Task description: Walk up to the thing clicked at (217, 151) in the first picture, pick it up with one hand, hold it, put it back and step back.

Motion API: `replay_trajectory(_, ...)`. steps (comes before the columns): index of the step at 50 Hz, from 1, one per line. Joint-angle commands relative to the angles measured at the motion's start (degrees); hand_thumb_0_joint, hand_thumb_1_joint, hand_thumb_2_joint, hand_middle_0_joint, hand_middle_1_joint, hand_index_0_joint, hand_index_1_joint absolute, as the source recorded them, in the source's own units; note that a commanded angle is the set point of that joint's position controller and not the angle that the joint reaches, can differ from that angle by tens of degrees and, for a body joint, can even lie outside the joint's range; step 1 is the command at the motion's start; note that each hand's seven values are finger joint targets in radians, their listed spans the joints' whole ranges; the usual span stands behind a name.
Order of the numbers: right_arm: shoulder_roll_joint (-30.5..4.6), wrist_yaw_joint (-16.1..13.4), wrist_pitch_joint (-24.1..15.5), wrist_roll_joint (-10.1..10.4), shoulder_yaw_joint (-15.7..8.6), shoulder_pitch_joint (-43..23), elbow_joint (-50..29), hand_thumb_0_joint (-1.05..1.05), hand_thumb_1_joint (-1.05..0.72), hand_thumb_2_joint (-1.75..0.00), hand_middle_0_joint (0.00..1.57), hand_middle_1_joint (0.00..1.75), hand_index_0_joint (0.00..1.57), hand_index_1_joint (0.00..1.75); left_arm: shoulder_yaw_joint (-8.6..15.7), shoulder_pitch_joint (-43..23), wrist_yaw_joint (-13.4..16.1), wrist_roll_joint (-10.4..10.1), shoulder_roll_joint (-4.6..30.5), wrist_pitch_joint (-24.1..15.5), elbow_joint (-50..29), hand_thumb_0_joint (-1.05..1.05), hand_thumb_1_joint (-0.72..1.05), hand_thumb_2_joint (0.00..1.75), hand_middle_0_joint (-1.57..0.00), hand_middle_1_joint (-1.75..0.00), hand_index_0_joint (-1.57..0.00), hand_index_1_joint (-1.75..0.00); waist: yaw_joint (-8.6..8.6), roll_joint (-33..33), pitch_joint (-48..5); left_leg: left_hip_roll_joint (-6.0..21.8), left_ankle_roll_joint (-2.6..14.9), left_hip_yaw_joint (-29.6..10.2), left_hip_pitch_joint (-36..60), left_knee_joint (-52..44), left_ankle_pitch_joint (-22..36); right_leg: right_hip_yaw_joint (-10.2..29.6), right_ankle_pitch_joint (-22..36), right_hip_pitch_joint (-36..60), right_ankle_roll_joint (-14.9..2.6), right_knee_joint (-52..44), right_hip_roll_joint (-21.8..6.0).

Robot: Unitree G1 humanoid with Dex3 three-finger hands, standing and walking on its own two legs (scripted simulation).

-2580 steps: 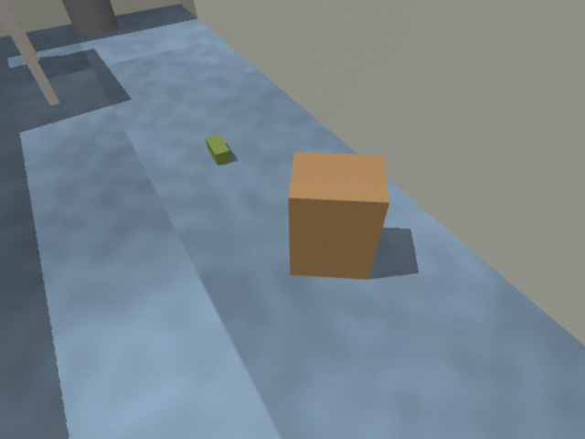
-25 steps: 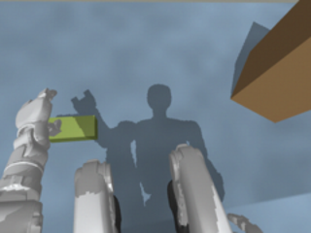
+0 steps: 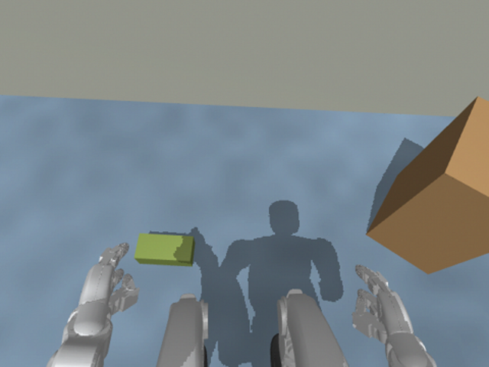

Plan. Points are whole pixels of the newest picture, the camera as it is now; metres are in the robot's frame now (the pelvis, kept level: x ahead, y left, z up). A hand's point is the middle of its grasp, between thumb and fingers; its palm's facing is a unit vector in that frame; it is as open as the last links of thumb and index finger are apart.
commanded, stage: home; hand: left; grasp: from above
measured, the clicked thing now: (166, 250) +0.47 +0.23 -0.55
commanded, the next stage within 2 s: none
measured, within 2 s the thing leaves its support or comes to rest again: neither
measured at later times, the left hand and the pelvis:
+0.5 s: hand (85, 307) +0.23 +0.19 +0.08, palm faces +0.09 -0.97 -0.21, open 7.4 cm; pelvis +0.06 +0.01 +0.13, yaw +1 degrees
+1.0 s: hand (88, 316) +0.22 +0.18 +0.08, palm faces +0.09 -0.97 -0.20, open 7.4 cm; pelvis +0.06 +0.00 +0.13, yaw +2 degrees
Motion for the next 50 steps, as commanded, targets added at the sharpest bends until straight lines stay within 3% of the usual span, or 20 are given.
replay_trajectory(1,-8.1,-2.9,-3.3,0.7,-2.7,3.3,-6.7,0.00,-0.90,-0.90,0.20,0.30,0.20,0.30,4.7,-1.5,1.1,-3.3,5.9,0.4,-14.4,0.00,0.90,0.90,-0.20,-0.30,-0.20,-0.30,-0.96,4.2,-19.3,-0.8,1.85,-0.6,24.6,-22.3,3.8,1.0,5.6,20.0,-2.22,-20.3,1.6)
replay_trajectory(3,-7.7,-4.0,-4.1,0.6,-2.3,4.0,-6.6,0.00,-0.90,-0.90,0.20,0.30,0.20,0.30,4.4,1.4,0.8,-4.2,4.5,1.2,-15.7,0.00,0.90,0.90,-0.20,-0.30,-0.20,-0.30,-1.13,5.0,-17.3,-0.5,1.59,-1.0,27.9,-25.1,6.3,0.6,7.8,22.3,-2.25,-22.3,1.7)
replay_trajectory(4,-7.6,-4.5,-4.4,0.5,-2.2,4.5,-6.8,0.00,-0.90,-0.90,0.20,0.30,0.20,0.30,5.5,2.7,0.8,-4.7,4.7,1.7,-16.6,0.00,0.90,0.90,-0.20,-0.30,-0.20,-0.30,-0.50,4.9,-18.4,-0.4,1.46,-1.1,30.1,-26.0,8.5,0.4,9.5,24.1,-2.25,-23.1,1.7)
replay_trajectory(9,-6.6,-6.1,-5.9,0.1,-1.9,6.8,-8.1,0.00,-0.90,-0.90,0.20,0.30,0.20,0.30,4.9,12.0,0.4,-6.1,2.8,3.5,-21.1,0.00,0.90,0.90,-0.20,-0.30,-0.20,-0.30,-0.37,3.6,-15.0,-0.9,1.57,0.8,36.1,-31.0,16.3,-0.1,15.8,33.8,-1.91,-30.1,2.1)
replay_trajectory(12,-6.4,-6.8,-6.7,-0.1,-2.0,8.0,-9.2,0.00,-0.90,-0.90,0.20,0.30,0.20,0.30,4.4,17.0,0.0,-6.0,2.2,4.4,-24.5,0.00,0.90,0.90,-0.20,-0.30,-0.20,-0.30,0.23,4.2,-11.7,-0.9,1.40,1.0,39.8,-35.4,16.5,-0.6,16.0,37.1,-1.78,-34.1,2.2)
replay_trajectory(19,-6.1,-7.7,-8.5,-0.6,-2.3,9.2,-10.2,0.00,-0.90,-0.90,0.20,0.30,0.20,0.30,3.5,25.4,-1.3,-6.1,1.0,6.0,-30.2,0.00,0.90,0.90,-0.20,-0.30,-0.20,-0.30,0.58,2.9,-7.2,-0.8,1.18,1.5,45.6,-40.0,23.1,-1.7,20.8,42.8,-1.74,-38.9,2.8)
replay_trajectory(26,-6.9,-7.6,-10.0,-1.2,-2.9,8.3,-10.4,0.00,-0.90,-0.90,0.20,0.30,0.20,0.30,3.2,25.6,-3.1,-5.7,1.4,6.4,-31.7,0.00,0.90,0.90,-0.20,-0.30,-0.20,-0.30,0.65,1.1,-1.2,-1.1,1.49,1.8,45.8,-43.0,18.7,-2.3,16.9,43.5,-1.21,-42.2,2.7)
replay_trajectory(27,-7.1,-7.5,-10.4,-1.2,-2.9,8.5,-10.3,0.00,-0.90,-0.90,0.20,0.30,0.20,0.30,3.1,25.5,-3.3,-5.6,1.1,6.5,-31.1,0.00,0.90,0.90,-0.20,-0.30,-0.20,-0.30,0.17,0.8,-1.6,-1.2,1.54,1.9,46.2,-42.9,18.8,-2.3,16.9,43.5,-1.30,-42.1,2.7)
replay_trajectory(40,-7.2,-7.3,-11.2,-1.8,-3.3,7.5,-9.5,0.00,-0.90,-0.90,0.20,0.30,0.20,0.30,3.9,24.6,-3.3,-4.6,2.3,5.3,-31.9,0.00,0.90,0.90,-0.20,-0.30,-0.20,-0.30,1.15,1.7,-4.9,-1.7,1.51,2.6,48.0,-41.7,22.6,-1.2,21.2,46.3,-1.00,-41.7,2.1)
replay_trajectory(50,-7.2,-7.3,-11.4,-1.7,-3.1,6.9,-9.4,0.00,-0.90,-0.90,0.20,0.30,0.20,0.30,3.9,24.7,-3.3,-5.0,1.9,5.5,-30.3,0.00,0.90,0.90,-0.20,-0.30,-0.20,-0.30,1.55,0.9,-2.5,-1.3,1.49,1.9,46.6,-43.2,18.9,-1.9,17.3,45.5,-1.11,-42.0,2.5)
